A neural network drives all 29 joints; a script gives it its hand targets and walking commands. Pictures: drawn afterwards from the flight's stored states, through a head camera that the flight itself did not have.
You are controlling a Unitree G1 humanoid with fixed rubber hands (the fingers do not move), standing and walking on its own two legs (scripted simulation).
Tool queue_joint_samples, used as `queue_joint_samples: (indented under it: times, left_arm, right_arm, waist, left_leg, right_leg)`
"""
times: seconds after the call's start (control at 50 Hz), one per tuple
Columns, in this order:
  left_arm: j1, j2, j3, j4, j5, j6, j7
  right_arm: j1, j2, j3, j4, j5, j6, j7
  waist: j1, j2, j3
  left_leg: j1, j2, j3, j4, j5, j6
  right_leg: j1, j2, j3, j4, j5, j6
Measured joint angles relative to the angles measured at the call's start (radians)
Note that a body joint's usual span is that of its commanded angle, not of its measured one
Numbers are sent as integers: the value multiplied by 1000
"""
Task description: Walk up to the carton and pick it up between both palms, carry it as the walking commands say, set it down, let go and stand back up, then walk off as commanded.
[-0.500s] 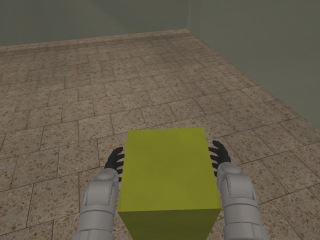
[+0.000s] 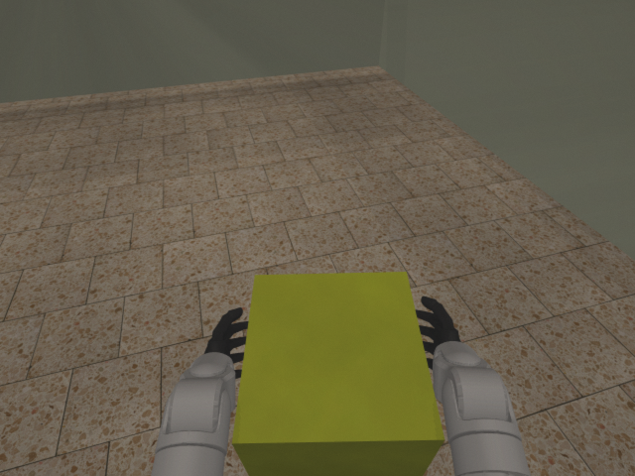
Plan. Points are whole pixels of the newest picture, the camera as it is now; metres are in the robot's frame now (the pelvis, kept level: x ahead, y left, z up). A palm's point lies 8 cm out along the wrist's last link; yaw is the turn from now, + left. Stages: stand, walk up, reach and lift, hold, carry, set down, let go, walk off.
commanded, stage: reach and lift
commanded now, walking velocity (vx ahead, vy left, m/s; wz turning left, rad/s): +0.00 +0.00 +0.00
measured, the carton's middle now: (332, 394) +0.26 +0.00 -0.03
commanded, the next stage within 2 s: hold in 0.50 s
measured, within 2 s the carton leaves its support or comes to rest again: neither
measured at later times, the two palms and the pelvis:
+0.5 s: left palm (210, 371) +0.26 +0.15 +0.03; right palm (441, 360) +0.27 -0.13 +0.05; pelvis -0.02 +0.01 -0.01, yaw +0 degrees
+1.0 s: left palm (214, 367) +0.26 +0.15 +0.04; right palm (446, 360) +0.27 -0.14 +0.05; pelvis -0.01 +0.01 -0.01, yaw -1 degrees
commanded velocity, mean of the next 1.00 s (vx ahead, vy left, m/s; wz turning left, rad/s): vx -0.03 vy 0.00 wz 0.00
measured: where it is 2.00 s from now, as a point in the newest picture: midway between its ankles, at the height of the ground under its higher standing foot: outside the picture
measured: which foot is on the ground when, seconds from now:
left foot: down 0.00-1.00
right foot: down 0.00-1.00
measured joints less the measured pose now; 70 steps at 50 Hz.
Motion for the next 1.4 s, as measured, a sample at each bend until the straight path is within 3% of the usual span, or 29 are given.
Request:
queue_joint_samples:
  times: [0.46, 0.94, 1.14, 1.28, 1.4]
  left_arm:
    - [-56, 4, 26, 63, 11, -6, -9]
    - [-5, -3, -16, 0, 5, 23, 9]
    - [-20, 6, -38, -192, -52, 141, 50]
    - [70, 6, -86, -424, -114, 292, 107]
    - [159, 8, -125, -549, -144, 422, 133]
  right_arm:
    - [-56, 13, -50, 55, -18, -3, 2]
    - [-1, 0, -19, -8, -5, 25, 16]
    - [-16, 3, -1, -181, 65, 123, -23]
    - [64, -11, 73, -405, 132, 282, -77]
    - [166, -21, 119, -539, 159, 409, -106]
  waist:
    - [-5, 0, 1]
    - [-7, 4, -24]
    - [5, -6, -145]
    - [1, 5, -187]
    - [3, 3, -209]
  left_leg:
    - [-41, -11, 0, 68, -9, 10]
    - [-51, -11, 6, 71, -19, 12]
    - [-314, 0, 38, 256, -69, 6]
    - [-413, 11, 42, 335, -72, 0]
    - [-449, 7, 43, 347, -102, 1]
  right_leg:
    - [-29, -6, 0, 45, 0, 11]
    - [-41, -5, 6, 48, -8, 12]
    - [-319, 21, 33, 238, -46, 12]
    - [-416, 38, 35, 308, -39, 12]
    - [-442, 31, 34, 291, 5, 12]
